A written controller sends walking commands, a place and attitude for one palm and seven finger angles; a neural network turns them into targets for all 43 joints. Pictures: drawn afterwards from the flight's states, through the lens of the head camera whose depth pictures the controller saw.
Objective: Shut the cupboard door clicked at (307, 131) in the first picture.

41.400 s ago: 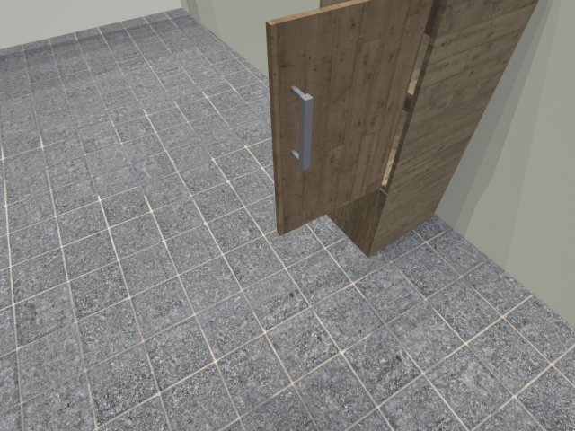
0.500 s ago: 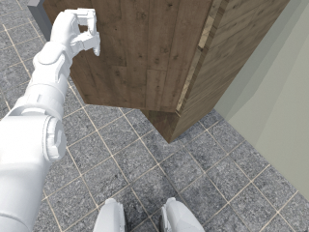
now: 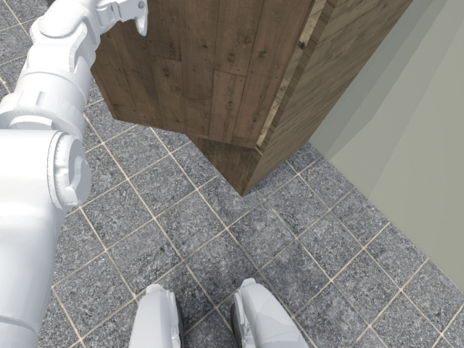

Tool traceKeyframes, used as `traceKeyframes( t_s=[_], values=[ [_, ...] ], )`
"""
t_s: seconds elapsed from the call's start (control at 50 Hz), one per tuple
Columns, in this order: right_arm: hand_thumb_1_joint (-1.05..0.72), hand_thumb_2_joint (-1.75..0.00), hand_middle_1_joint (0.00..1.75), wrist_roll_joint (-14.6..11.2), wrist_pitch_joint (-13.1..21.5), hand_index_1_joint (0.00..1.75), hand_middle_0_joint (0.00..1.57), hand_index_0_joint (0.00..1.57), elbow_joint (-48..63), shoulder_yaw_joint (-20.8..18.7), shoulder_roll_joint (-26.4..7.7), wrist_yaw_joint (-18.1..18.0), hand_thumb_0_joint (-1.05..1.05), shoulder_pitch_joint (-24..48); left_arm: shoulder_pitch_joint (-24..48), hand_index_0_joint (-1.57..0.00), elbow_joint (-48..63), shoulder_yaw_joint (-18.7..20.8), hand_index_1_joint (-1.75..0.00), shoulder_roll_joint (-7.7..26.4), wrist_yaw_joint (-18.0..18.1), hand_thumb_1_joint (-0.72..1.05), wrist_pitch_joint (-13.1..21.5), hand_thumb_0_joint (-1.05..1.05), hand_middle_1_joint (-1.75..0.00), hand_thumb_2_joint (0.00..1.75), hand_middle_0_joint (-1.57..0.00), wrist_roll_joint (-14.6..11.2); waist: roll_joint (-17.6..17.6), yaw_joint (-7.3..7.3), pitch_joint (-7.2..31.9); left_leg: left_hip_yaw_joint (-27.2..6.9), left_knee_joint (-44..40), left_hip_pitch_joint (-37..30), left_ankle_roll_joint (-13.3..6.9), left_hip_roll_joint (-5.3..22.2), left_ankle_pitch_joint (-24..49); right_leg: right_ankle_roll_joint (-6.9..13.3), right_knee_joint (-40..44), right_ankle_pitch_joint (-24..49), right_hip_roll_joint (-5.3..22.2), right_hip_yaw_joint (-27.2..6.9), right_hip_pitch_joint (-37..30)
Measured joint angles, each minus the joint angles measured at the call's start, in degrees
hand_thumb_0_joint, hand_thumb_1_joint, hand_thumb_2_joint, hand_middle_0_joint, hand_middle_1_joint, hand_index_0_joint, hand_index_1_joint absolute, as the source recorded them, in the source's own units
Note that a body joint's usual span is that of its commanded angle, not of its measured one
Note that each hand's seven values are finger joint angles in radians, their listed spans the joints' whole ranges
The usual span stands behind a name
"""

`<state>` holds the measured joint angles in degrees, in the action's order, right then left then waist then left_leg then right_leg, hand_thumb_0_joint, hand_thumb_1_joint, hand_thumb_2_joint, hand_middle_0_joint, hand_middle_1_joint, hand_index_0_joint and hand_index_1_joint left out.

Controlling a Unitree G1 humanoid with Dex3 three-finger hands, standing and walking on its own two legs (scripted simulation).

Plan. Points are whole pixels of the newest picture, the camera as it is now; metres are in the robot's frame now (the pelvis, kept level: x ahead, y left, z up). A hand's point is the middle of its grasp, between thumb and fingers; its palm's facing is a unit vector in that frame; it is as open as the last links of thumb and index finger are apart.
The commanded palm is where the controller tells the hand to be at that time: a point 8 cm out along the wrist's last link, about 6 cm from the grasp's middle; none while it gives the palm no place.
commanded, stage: pull the fist back off the door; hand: left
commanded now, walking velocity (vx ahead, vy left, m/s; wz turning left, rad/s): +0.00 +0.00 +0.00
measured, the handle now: out of the picture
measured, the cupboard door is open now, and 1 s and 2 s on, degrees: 39 31 31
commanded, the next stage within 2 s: draw the hand back to the body in 0.98 s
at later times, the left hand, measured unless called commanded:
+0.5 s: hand (160, 1) +0.61 +0.02 +0.14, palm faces +0.06 -1.00 -0.03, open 3.1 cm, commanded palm +0.57 +0.06 +0.15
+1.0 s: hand (169, 43) +0.52 +0.02 +0.14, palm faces +0.05 -1.00 -0.02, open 3.1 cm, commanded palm +0.51 +0.07 +0.15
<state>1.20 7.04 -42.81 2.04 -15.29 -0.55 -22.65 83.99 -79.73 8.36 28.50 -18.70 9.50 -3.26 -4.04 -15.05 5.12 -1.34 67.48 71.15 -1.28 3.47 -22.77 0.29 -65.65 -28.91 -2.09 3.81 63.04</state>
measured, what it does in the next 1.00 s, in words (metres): rises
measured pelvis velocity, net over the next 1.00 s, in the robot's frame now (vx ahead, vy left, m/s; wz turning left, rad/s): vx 0.05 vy -0.03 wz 0.03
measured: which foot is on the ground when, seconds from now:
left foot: down 0.00-1.00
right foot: down 0.00-1.00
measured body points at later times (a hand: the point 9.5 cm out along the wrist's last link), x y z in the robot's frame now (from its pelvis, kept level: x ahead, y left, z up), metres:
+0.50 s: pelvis +0.01 +0.00 +0.01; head +0.17 +0.00 +0.43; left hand +0.60 +0.08 +0.15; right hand -0.08 -0.22 -0.09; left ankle +0.07 +0.11 -0.63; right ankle +0.02 -0.12 -0.63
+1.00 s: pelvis +0.05 -0.03 +0.05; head +0.14 -0.04 +0.49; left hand +0.52 +0.07 +0.15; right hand +0.11 -0.29 -0.08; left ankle +0.07 +0.11 -0.63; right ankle +0.02 -0.12 -0.63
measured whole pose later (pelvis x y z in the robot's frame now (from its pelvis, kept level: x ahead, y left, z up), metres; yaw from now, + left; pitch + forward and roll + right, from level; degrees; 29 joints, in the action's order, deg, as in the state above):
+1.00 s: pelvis +0.05 -0.03 +0.05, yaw +2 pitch +17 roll +0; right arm 1.7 -0.4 -37.9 -3.0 -15.0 4.6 -19.1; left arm 48.4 -57.3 6.5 3.5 12.6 21.2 -1.0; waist -2.5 -6.3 6.8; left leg 0.6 52.5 47.4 1.1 2.8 -22.0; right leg 2.1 -53.4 -28.9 -1.6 2.0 41.5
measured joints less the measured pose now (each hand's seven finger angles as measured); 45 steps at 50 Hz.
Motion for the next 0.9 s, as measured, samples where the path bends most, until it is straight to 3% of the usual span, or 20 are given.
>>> traceKeyframes(
  t_s=[0.12, 0.14, 0.16, 0.22, 0.28, 0.34, 0.4, 0.5, 0.56, 0.68, 0.9],
  values=[
    [-0.90, -0.89, 0.30, 0.45, 0.37, 0.30, 0.20, 0.20, -0.60, -0.04, 0.18, 0.10, 0.00, -1.30, 2.41, -1.30, -0.59, -0.35, -1.50, 0.47, 0.64, 1.03, -0.77, 0.01, -1.50, 1.05, -1.30, 0.98, -0.11, -1.06, -0.10, 0.30, 0.67, 1.54, -0.40, -0.11, -0.13, -0.39, -0.55, -0.02, 0.15, -0.30, 1.51],
    [-0.90, -0.89, 0.30, 0.71, 0.32, 0.30, 0.20, 0.20, -0.29, -0.14, 0.15, 0.18, 0.00, -1.82, 2.67, -1.30, -0.61, 1.43, -1.50, -0.21, 2.25, 1.02, -1.21, 0.01, -1.50, 1.05, -1.30, 0.94, -0.29, -0.99, 0.07, 0.28, 0.76, 1.90, -0.44, -0.09, -0.16, -0.47, -0.54, 0.01, 0.13, -0.29, 1.81],
    [-0.90, -0.89, 0.30, 1.06, 0.31, 0.30, 0.20, 0.20, 0.15, -0.21, 0.13, 0.48, 0.00, -2.48, 2.88, -1.30, -0.70, 3.29, -1.50, -1.35, 5.56, 0.99, -1.44, 0.01, -1.50, 1.03, -1.30, 0.97, -0.48, -0.86, 0.42, 0.28, 0.82, 2.32, -0.45, -0.09, -0.17, -0.58, -0.52, 0.05, 0.13, -0.30, 2.19],
    [-0.90, -0.89, 0.30, 3.04, 0.01, 0.30, 0.20, 0.20, 1.30, -0.35, 0.37, 2.60, 0.00, -3.86, 3.82, -1.30, -1.03, 8.06, -1.50, -5.12, 19.88, 0.91, -1.62, 0.01, -1.50, 0.99, -1.30, 2.58, -0.52, -1.20, 1.26, 0.38, 0.92, 3.24, -0.47, -0.23, -0.18, -0.83, -0.71, 0.02, 0.29, -0.39, 3.14],
    [-0.90, -0.89, 0.30, 5.47, -0.48, 0.30, 0.20, 0.20, 2.24, -0.55, 0.85, 5.43, 0.00, -4.64, 4.21, -1.30, -1.06, 10.90, -1.50, -7.60, 32.96, 0.86, -0.19, 0.00, -1.50, 0.96, -1.30, 7.96, -0.61, -2.30, 2.31, 0.47, 1.30, 4.43, -0.41, -0.24, -0.28, -0.84, -1.23, -0.18, 0.32, -0.49, 4.42],
    [-0.90, -0.89, 0.30, 6.48, -1.77, 0.30, 0.20, 0.20, 2.98, -1.16, 1.72, 7.52, 0.00, -5.12, 2.92, -1.30, -0.26, 10.29, -1.50, -7.62, 38.17, 0.86, 1.75, 0.00, -1.50, 0.95, -1.30, 12.98, -0.87, -3.27, 2.61, 0.65, 1.60, 4.67, -0.28, -0.05, -0.57, -0.68, -1.66, -0.44, 0.16, -0.71, 4.85],
    [-0.90, -0.89, 0.30, 5.82, -3.67, 0.30, 0.20, 0.20, 3.17, -1.53, 2.69, 8.22, 0.00, -5.78, -0.19, -1.30, 2.08, 8.38, -1.50, -7.64, 36.97, 0.89, 2.77, 0.01, -1.50, 0.95, -1.30, 13.30, -1.10, -2.90, 2.15, 1.01, 0.57, 2.95, -0.12, 0.17, -0.58, -0.55, -0.74, -0.29, -0.03, -1.08, 3.40],
    [-0.90, -0.89, 0.30, 4.20, -6.09, 0.30, 0.20, 0.20, 3.38, -1.00, 3.14, 7.70, 0.00, -7.01, -6.83, -1.30, 4.49, 9.38, -1.50, -9.90, 32.90, 0.90, 2.29, 0.01, -1.50, 0.93, -1.30, 8.16, -1.33, -0.76, 1.58, 1.83, -3.92, -3.12, 0.14, 0.43, 0.12, -0.24, 3.57, 0.75, -0.30, -1.90, -2.09],
    [-0.90, -0.89, 0.30, 3.86, -6.10, 0.30, 0.20, 0.20, 3.66, -1.28, 2.90, 7.52, 0.00, -7.57, -11.69, -1.30, 6.90, 9.23, -1.50, -12.05, 32.66, 0.90, 4.61, 0.02, -1.50, 0.92, -1.30, 6.19, -1.33, 0.59, 1.70, 2.19, -6.79, -7.05, 0.42, 0.46, 0.54, -0.03, 6.32, 1.28, -0.37, -2.23, -5.77],
    [-0.90, -0.89, 0.30, 3.13, -6.61, 0.30, 0.20, 0.20, 3.65, -2.88, 1.70, 7.44, 0.00, -6.63, -19.22, -1.30, 10.78, 7.20, -1.50, -15.94, 32.07, 0.90, 9.48, 0.02, -1.50, 0.91, -1.30, 5.09, -0.50, 2.88, 2.44, 2.33, -10.27, -13.32, 1.13, 0.31, 0.46, 0.59, 9.41, 1.03, -0.30, -2.34, -11.77],
    [-0.91, -0.90, 0.30, 0.99, -7.54, 0.30, 0.19, 0.19, 4.99, -5.34, -0.16, 6.10, 0.00, -0.41, -33.74, -1.30, 21.56, -0.12, -1.50, -23.41, 30.92, 0.90, 11.59, 0.02, -1.50, 0.91, -1.30, 1.85, 1.06, 7.75, 2.12, 2.14, -14.47, -22.04, 2.15, -0.33, 0.58, 1.50, 12.48, 0.37, 0.18, -2.07, -20.12]
  ],
)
